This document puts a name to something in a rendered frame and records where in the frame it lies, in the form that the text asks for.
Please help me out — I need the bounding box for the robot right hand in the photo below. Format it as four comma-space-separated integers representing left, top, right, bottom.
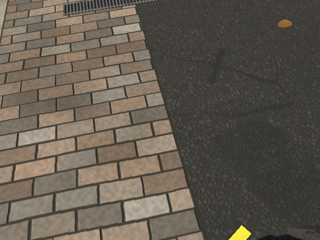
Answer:
287, 224, 320, 240

